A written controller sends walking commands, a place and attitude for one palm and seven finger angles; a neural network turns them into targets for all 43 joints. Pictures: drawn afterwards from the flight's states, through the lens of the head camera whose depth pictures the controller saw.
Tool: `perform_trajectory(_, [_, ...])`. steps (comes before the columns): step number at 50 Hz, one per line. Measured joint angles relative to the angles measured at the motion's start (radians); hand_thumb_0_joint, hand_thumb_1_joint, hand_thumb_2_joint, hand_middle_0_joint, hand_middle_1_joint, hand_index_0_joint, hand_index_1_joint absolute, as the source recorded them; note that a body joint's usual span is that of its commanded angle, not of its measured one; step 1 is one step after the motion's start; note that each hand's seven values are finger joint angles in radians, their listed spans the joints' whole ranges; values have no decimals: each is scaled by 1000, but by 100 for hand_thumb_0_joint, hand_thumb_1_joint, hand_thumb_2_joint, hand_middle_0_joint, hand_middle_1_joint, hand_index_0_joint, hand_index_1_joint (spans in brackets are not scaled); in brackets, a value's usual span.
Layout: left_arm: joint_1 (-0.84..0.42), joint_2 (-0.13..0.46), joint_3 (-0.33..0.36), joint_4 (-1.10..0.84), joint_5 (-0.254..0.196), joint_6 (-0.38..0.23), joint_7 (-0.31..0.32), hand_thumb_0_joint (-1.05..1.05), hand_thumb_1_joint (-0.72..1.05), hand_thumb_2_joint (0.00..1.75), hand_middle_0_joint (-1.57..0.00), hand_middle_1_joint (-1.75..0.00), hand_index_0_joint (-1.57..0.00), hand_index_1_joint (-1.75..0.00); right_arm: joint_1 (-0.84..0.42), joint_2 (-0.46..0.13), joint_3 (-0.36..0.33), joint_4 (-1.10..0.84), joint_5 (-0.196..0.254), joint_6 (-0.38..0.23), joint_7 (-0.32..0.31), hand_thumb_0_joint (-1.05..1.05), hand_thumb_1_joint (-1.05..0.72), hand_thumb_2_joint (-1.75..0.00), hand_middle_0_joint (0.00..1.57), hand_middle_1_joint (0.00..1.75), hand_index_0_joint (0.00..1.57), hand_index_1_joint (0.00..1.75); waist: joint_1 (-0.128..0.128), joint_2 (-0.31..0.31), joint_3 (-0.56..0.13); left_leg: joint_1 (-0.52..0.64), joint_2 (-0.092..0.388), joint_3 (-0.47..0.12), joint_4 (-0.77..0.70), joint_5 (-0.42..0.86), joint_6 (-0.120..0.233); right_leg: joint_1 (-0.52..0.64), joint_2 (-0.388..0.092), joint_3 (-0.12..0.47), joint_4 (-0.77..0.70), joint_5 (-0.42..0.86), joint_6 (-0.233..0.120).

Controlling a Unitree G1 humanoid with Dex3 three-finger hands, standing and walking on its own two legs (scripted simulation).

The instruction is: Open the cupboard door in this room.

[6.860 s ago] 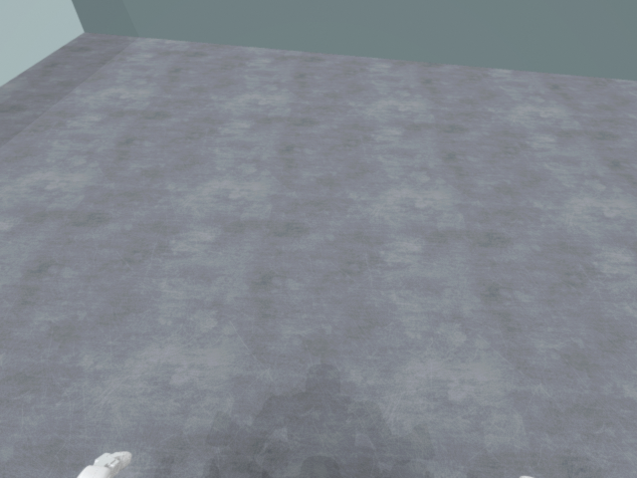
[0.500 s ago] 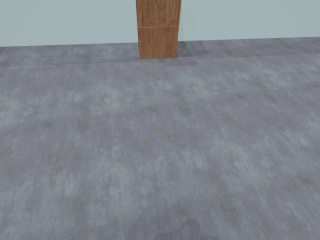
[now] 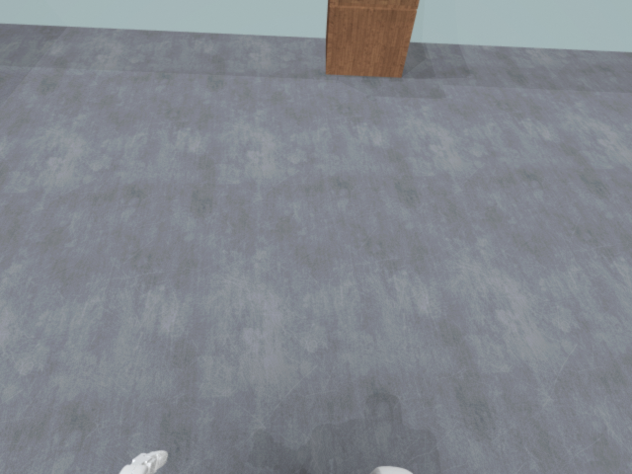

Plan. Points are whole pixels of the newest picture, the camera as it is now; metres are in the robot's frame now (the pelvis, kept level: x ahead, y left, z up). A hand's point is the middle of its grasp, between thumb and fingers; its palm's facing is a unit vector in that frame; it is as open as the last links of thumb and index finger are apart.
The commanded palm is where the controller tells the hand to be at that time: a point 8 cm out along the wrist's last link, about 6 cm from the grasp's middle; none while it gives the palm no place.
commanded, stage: turn or walk to find it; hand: left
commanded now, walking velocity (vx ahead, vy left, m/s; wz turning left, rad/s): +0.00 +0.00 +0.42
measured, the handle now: out of the picture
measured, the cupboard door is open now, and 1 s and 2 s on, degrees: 0 0 0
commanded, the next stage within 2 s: stand and wait in 0.46 s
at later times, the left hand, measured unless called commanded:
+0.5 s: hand out of the picture +0.00 +0.14 -0.15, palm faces +0.27 -0.92 -0.29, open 7.4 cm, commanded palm none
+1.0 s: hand out of the picture -0.05 +0.15 -0.18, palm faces +0.35 -0.91 -0.22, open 7.4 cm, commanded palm none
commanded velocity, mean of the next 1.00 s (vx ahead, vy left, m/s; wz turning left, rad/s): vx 0.00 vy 0.00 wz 0.18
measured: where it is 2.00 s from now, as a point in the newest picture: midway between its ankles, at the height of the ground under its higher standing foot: outside the picture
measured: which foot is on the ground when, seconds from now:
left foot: down 0.00-0.22, up 0.24-0.66, down 0.68-1.00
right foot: up 0.00-0.20, down 0.22-0.70, up 0.72-0.98, down 1.00-1.00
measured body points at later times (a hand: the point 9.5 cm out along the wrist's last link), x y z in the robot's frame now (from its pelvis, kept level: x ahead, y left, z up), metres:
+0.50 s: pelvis +0.00 -0.07 +0.00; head +0.04 -0.09 +0.45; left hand -0.02 +0.19 -0.13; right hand +0.10 -0.32 -0.16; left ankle -0.07 +0.08 -0.65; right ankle -0.02 -0.16 -0.74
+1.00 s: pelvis +0.00 -0.03 -0.01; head +0.00 -0.02 +0.44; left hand -0.07 +0.20 -0.17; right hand +0.16 -0.20 -0.15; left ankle -0.07 +0.06 -0.74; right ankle +0.06 -0.16 -0.74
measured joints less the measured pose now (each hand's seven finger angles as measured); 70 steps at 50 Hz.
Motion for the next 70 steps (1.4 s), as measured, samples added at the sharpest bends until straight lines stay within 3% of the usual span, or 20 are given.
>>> perform_trajectory(6, [-48,1,-7,-44,-9,0,3,0,91,89,-20,-30,-20,-30,-6,-26,-11,-24,-2,10,6,0,-90,-89,20,30,21,30,-18,11,-10,14,-21,-62,-50,40,-26,59,10,45,-162,-3,12])
perform_trajectory(10, [-44,-7,-17,-70,-14,-10,1,0,91,89,-20,-30,-20,-30,-11,-50,-24,-38,0,25,14,0,-90,-89,20,30,21,30,-16,19,-18,-4,-40,-97,-18,34,-57,154,14,44,-414,116,4])
perform_trajectory(12, [-24,-14,-19,-74,-5,-21,2,0,91,89,-20,-30,-20,-30,-18,-67,-33,-40,5,34,18,0,-90,-89,20,30,21,30,-5,31,-20,-44,-42,-87,84,-61,-67,180,16,32,-472,152,-32])
perform_trajectory(15, [24,-30,-28,-69,0,-14,2,0,91,89,-20,-30,-20,-30,-24,-88,-48,-40,0,51,21,0,-90,-90,20,30,20,30,-3,36,-23,-135,-40,-10,378,-224,-71,204,-3,3,-468,154,-64])
perform_trajectory(18, [68,-37,-31,-54,0,-12,1,0,90,89,-20,-30,-20,-30,-30,-106,-55,-39,0,56,29,0,-90,-90,20,30,20,30,1,32,-18,-188,-7,43,594,-195,-82,239,-22,-27,-503,164,-70])
perform_trajectory(22, [110,-42,-34,-40,1,-19,0,0,90,89,-20,-30,-20,-30,-34,-114,-53,-31,2,62,33,0,-91,-90,20,29,20,29,6,28,-4,-189,41,61,678,-154,-103,257,-38,-80,-517,160,-72])
perform_trajectory(26, [149,-44,-35,-27,6,-28,1,0,90,89,-20,-30,-20,-30,-55,-108,-41,-13,4,70,30,0,-91,-90,20,29,20,29,28,13,12,-134,71,78,599,-195,-115,252,-54,-120,-505,145,-70])
perform_trajectory(30, [189,-39,-36,-1,14,-32,2,0,90,89,-20,-30,-20,-30,-104,-91,-19,-2,12,63,24,0,-91,-90,20,29,20,29,63,-8,28,-31,78,112,372,-249,-104,240,-67,-139,-482,130,-58])
perform_trajectory(34, [230,-21,-35,46,7,-26,5,0,90,89,-20,-30,-20,-30,-152,-63,3,-7,17,28,20,0,-91,-90,20,29,20,29,86,-29,25,106,70,153,74,-130,-67,221,-72,-153,-420,93,-32])
perform_trajectory(36, [234,-1,-33,75,-1,-12,9,0,90,89,-20,-30,-20,-30,-176,-33,13,-4,16,8,17,0,-91,-90,20,29,20,29,99,-69,29,123,52,168,68,-164,-36,191,-88,-114,-334,34,-21])
perform_trajectory(38, [237,5,-35,100,-4,1,14,0,91,89,-20,-30,-20,-30,-190,-9,25,-2,16,-4,10,0,-91,-90,20,29,20,29,106,-80,24,149,53,178,59,-166,-23,160,-75,-63,-230,-42,-13])
perform_trajectory(43, [204,-5,-39,128,-4,9,7,0,91,89,-20,-30,-20,-30,-192,24,40,10,16,-15,-6,0,-90,-90,20,30,20,30,92,-58,7,210,54,167,-5,-133,-14,130,-76,-19,-170,-12,-2])
perform_trajectory(47, [168,-15,-44,120,-2,-1,3,0,91,89,-20,-30,-20,-30,-172,40,41,32,16,-15,-2,0,-90,-89,20,30,21,30,86,-52,-1,231,44,170,-25,-124,-17,146,-91,-16,-287,67,7])
perform_trajectory(51, [150,-28,-50,123,3,-23,4,0,91,89,-20,-30,-20,-30,-145,31,23,53,26,-17,-6,-2,-92,-89,21,30,21,30,76,-48,-13,224,37,187,22,-154,-29,198,-88,-19,-458,244,6])
perform_trajectory(54, [147,-55,-62,132,4,-28,0,0,91,89,-20,-30,-20,-30,-110,-5,11,69,25,-10,-6,-2,-93,-89,21,30,21,30,53,-7,-34,230,57,175,13,-154,-41,213,-70,-36,-474,221,0])
perform_trajectory(57, [140,-58,-63,135,3,-31,1,0,92,89,-20,-30,-20,-30,-71,-20,13,91,19,-6,-5,-2,-93,-89,20,30,21,30,43,-6,-43,233,64,177,-17,-140,-45,212,-61,-37,-497,223,-7])
perform_trajectory(70, [110,-48,-51,154,-13,-30,5,0,91,89,-20,-30,-20,-30,66,8,32,178,17,-7,-7,0,-91,-90,20,29,20,29,22,-19,-11,230,81,150,-44,-115,-65,223,-46,-66,-531,241,-27])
